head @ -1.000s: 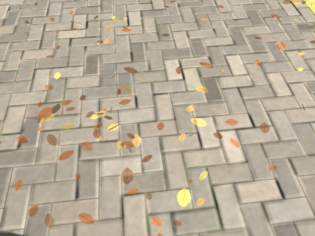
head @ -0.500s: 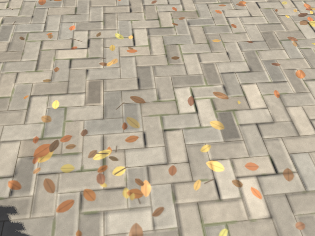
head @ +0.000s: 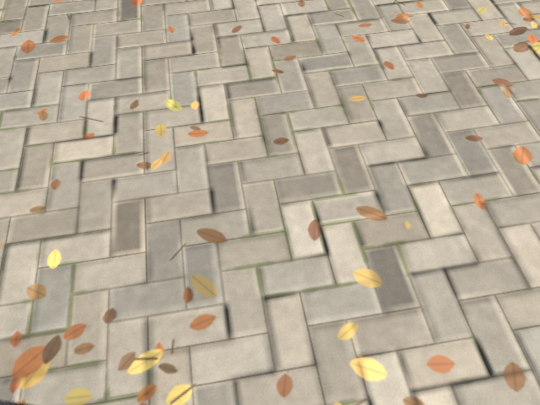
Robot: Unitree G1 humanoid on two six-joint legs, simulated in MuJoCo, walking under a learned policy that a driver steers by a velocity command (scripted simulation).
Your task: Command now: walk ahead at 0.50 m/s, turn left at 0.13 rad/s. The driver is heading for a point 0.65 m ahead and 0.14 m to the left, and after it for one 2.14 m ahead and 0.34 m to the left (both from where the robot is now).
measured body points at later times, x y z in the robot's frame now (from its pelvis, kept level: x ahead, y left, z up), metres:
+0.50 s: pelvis +0.27 +0.04 -0.01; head +0.30 +0.05 +0.44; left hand +0.21 +0.31 -0.15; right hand +0.52 -0.15 -0.11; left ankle +0.38 +0.15 -0.73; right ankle +0.10 -0.09 -0.72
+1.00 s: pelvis +0.56 +0.11 +0.00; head +0.58 +0.12 +0.45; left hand +0.66 +0.40 -0.10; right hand +0.68 -0.16 -0.12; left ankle +0.38 +0.15 -0.72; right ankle +0.74 +0.05 -0.71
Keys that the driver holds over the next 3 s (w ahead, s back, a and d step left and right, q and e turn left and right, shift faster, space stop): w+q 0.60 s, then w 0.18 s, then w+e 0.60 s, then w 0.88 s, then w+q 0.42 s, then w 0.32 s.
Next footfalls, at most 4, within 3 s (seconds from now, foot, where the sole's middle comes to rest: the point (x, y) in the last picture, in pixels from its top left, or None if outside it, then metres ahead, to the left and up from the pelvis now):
0.50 left None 0.41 0.16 -0.76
1.04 right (254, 285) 0.78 0.07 -0.76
1.54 left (173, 219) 1.01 0.31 -0.76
2.02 right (253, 151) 1.29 0.07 -0.76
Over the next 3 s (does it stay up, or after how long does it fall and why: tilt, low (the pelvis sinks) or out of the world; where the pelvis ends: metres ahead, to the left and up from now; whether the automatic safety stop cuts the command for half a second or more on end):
stays up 1.65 0.26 0.02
